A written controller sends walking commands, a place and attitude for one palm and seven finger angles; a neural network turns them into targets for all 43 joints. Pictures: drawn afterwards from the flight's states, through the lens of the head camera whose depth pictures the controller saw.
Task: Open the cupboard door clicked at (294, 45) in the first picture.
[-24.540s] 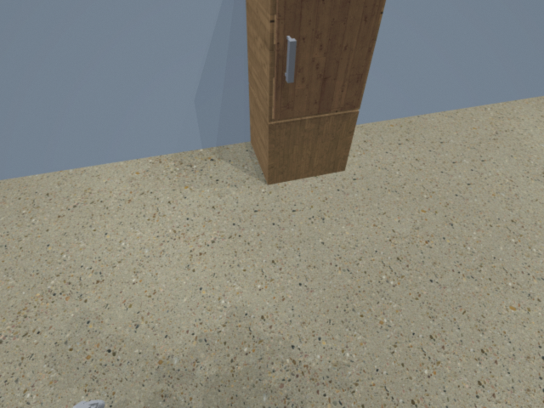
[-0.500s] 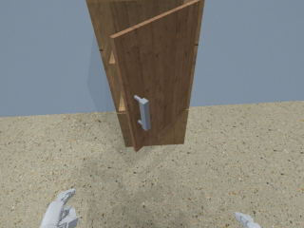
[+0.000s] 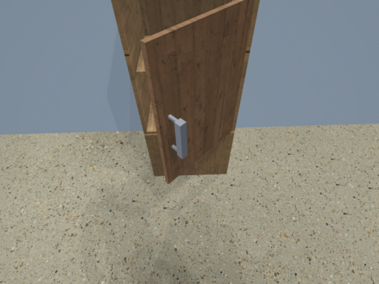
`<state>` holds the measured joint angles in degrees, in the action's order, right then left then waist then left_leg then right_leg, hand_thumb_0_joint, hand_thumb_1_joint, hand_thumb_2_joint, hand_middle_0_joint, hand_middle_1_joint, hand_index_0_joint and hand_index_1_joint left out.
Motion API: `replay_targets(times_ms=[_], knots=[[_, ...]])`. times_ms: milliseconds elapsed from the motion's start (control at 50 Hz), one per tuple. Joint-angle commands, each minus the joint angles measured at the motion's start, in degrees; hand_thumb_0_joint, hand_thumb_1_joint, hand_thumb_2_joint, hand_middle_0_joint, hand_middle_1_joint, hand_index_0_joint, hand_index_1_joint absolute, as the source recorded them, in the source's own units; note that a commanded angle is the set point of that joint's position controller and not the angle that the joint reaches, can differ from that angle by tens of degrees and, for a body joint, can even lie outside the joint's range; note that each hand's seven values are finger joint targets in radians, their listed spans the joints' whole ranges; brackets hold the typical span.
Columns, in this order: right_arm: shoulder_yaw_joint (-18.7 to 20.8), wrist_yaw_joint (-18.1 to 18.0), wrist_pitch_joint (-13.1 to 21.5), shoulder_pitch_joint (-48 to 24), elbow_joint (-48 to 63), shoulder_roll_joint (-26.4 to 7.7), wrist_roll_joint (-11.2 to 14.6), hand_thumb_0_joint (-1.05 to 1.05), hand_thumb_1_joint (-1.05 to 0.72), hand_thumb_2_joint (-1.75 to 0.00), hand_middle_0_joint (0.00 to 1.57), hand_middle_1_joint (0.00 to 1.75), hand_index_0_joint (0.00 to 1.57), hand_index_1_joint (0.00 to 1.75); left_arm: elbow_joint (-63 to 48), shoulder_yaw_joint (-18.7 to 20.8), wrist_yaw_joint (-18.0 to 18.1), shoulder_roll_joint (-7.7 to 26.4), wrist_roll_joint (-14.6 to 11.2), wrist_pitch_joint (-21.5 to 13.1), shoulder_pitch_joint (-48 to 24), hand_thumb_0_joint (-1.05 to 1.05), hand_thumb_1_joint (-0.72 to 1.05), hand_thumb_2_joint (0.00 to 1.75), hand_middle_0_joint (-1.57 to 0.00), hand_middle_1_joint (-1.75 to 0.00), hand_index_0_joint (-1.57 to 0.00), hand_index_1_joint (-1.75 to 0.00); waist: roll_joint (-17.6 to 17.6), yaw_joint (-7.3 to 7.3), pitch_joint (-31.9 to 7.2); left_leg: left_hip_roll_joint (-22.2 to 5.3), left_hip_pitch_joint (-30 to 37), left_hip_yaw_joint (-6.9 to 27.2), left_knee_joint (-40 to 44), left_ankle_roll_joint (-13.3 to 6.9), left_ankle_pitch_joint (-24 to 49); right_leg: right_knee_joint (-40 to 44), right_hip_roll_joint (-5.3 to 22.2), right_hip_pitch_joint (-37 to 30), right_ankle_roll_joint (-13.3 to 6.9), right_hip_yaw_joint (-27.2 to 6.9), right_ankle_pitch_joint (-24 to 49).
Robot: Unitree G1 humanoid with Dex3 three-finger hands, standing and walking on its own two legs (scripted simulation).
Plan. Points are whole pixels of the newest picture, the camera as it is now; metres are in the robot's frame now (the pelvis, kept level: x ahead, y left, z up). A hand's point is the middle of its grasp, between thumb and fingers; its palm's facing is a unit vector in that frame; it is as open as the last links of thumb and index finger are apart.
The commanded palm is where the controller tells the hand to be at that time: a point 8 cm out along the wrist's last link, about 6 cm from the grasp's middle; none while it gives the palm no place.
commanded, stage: let the arm hang, fingers relaxed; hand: left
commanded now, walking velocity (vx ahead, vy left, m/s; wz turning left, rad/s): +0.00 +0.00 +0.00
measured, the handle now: (177, 136) +0.55 +0.08 -0.07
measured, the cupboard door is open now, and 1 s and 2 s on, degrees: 44 44 44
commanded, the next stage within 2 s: look to check the result in 0.42 s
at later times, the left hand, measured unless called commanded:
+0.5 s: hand out of the picture -0.02 +0.14 -0.17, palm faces +0.06 -0.98 -0.17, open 7.4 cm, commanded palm none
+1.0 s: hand out of the picture +0.00 +0.13 -0.17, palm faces +0.06 -0.98 -0.18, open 7.4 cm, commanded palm none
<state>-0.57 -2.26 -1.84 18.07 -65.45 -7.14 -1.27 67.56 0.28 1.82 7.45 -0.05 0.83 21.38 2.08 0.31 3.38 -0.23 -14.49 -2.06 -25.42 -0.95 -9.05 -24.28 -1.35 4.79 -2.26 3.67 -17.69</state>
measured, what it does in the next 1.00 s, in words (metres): stands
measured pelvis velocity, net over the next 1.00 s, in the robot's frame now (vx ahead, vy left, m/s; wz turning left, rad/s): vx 0.03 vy -0.03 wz -0.01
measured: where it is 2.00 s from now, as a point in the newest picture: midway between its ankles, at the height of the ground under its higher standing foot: outside the picture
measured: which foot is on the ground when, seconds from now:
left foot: down 0.00-1.00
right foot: down 0.00-1.00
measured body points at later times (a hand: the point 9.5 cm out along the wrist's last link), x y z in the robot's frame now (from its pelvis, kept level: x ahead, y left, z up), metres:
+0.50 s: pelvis +0.01 -0.01 +0.00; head +0.02 -0.02 +0.45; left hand -0.02 +0.20 -0.16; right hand -0.01 -0.22 -0.17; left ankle +0.05 +0.11 -0.74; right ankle -0.05 -0.09 -0.74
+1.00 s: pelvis +0.03 -0.03 +0.00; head +0.04 -0.04 +0.45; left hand +0.00 +0.18 -0.16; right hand +0.02 -0.24 -0.17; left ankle +0.05 +0.11 -0.74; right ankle -0.05 -0.09 -0.74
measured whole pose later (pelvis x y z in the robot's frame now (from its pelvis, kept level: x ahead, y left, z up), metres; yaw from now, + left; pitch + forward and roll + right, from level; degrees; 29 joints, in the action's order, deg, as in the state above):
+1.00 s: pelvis +0.03 -0.03 +0.00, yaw +0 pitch -1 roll +1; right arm -0.2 -3.1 -0.9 15.6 -65.8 -7.7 -1.2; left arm 65.9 0.4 2.4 5.8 0.0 -0.5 19.0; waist 0.4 0.0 2.4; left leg -1.3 -11.7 -1.9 -24.8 1.1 -11.5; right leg -22.2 -2.6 1.5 -3.9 3.4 -19.4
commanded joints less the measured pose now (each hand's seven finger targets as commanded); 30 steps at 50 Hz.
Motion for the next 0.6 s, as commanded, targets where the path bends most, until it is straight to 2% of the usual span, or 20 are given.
replay_targets(times_ms=[0, 40, 120, 180, 300, 360, 400, 440, 540, 580], knots=[[1.0, -0.3, 1.1, 3.5, 1.0, -4.8, 0.0, 0.00, -0.90, -0.90, 0.20, 0.30, 0.20, 0.30, -1.6, 0.7, 0.7, 4.4, 0.3, -1.0, 3.0, 0.00, 0.90, 0.90, -0.20, -0.30, -0.20, -0.30, -3.0, 0.08, 3.8, -5.1, 2.0, 6.1, 5.2, -1.7, -1.8, 6.5, 6.4, 8.2, -1.3, -5.8, 1.2], [1.1, -0.3, 1.2, 3.3, 1.1, -4.6, 0.0, 0.00, -0.90, -0.90, 0.20, 0.30, 0.20, 0.30, -1.7, 0.7, 0.8, 4.0, 0.3, -1.1, 3.5, 0.00, 0.90, 0.90, -0.20, -0.30, -0.20, -0.30, -2.9, -0.15, 3.3, -5.0, 2.9, 5.7, 4.6, -1.7, -0.5, 6.5, 6.4, 8.5, -1.2, -5.9, 1.7], [1.1, -0.3, 1.4, 3.3, 0.6, -3.7, -0.1, 0.00, -0.90, -0.90, 0.20, 0.30, 0.20, 0.30, -2.1, 0.8, 0.9, 3.7, 0.4, -1.2, 3.0, 0.00, 0.90, 0.90, -0.20, -0.30, -0.20, -0.30, -1.9, -0.13, 4.9, -5.0, 2.2, 5.5, 4.8, -1.7, 0.2, 6.2, 6.5, 9.1, -1.1, -5.9, 3.0], [1.1, -0.3, 1.4, 3.6, 0.6, -3.3, -0.1, 0.00, -0.90, -0.90, 0.20, 0.30, 0.20, 0.30, -2.3, 1.0, 0.9, 3.5, 0.4, -1.4, 2.8, 0.00, 0.90, 0.90, -0.20, -0.30, -0.20, -0.30, -3.2, -0.06, 4.9, -4.9, 2.0, 5.4, 4.4, -1.5, 1.4, 6.6, 6.6, 8.6, -1.1, -6.0, 3.7], [1.0, -0.5, 1.6, 3.4, 0.7, -3.4, -0.1, 0.00, -0.90, -0.90, 0.20, 0.30, 0.20, 0.30, -2.5, 1.0, 0.8, 3.6, 0.3, -1.4, 2.5, 0.00, 0.90, 0.90, -0.20, -0.30, -0.20, -0.30, -0.6, -0.12, 4.7, -4.8, 2.5, 5.3, 4.1, -1.4, 2.8, 6.7, 6.6, 7.9, -1.1, -6.2, 5.2], [1.1, -0.5, 1.6, 3.1, 0.9, -3.7, 0.0, 0.00, -0.90, -0.90, 0.20, 0.30, 0.20, 0.30, -2.5, 1.0, 0.9, 3.5, 0.3, -1.6, 2.7, 0.00, 0.90, 0.90, -0.20, -0.30, -0.20, -0.30, -2.1, -0.12, 3.5, -4.9, 3.7, 5.0, 3.5, -1.3, 4.5, 6.9, 6.8, 7.3, -1.0, -6.2, 7.0], [1.1, -0.6, 1.7, 3.2, 0.8, -3.8, 0.0, 0.00, -0.90, -0.90, 0.20, 0.30, 0.20, 0.30, -2.6, 1.0, 0.9, 3.5, 0.3, -1.6, 2.5, 0.00, 0.90, 0.90, -0.20, -0.30, -0.20, -0.30, -1.1, 0.01, 2.8, -5.1, 4.4, 5.2, 3.5, -1.4, 5.7, 6.8, 6.7, 6.7, -1.0, -6.4, 8.2], [1.2, -0.7, 1.7, 2.9, 1.0, -4.0, 0.1, 0.00, -0.90, -0.90, 0.20, 0.30, 0.20, 0.30, -2.5, 1.0, 0.9, 3.6, 0.2, -1.7, 3.0, 0.00, 0.90, 0.90, -0.20, -0.30, -0.20, -0.30, -1.7, -0.19, 1.8, -5.2, 5.1, 4.8, 3.0, -1.4, 6.9, 6.9, 6.7, 6.0, -0.9, -6.3, 9.7], [1.1, -0.7, 1.6, 2.5, 0.9, -4.3, 0.2, 0.00, -0.90, -0.90, 0.20, 0.30, 0.20, 0.30, -2.2, 0.9, 1.0, 3.6, 0.2, -1.7, 3.2, 0.00, 0.90, 0.90, -0.20, -0.30, -0.20, -0.30, -2.9, -0.17, 2.4, -5.2, 5.4, 4.6, 2.9, -1.4, 7.3, 7.1, 6.7, 5.9, -0.6, -6.2, 11.2], [1.1, -0.7, 1.6, 2.5, 0.6, -4.3, 0.1, 0.00, -0.90, -0.90, 0.20, 0.30, 0.20, 0.30, -2.1, 0.8, 1.0, 3.6, 0.2, -1.7, 3.1, 0.00, 0.90, 0.90, -0.20, -0.30, -0.20, -0.30, -2.2, 0.00, 2.5, -5.2, 5.7, 4.6, 3.1, -1.4, 7.6, 7.0, 6.9, 5.8, -0.7, -6.3, 11.4]])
